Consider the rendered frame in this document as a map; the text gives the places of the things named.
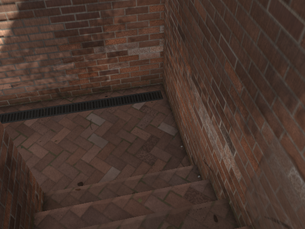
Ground stairs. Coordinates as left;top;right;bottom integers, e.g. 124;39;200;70
33;164;253;229

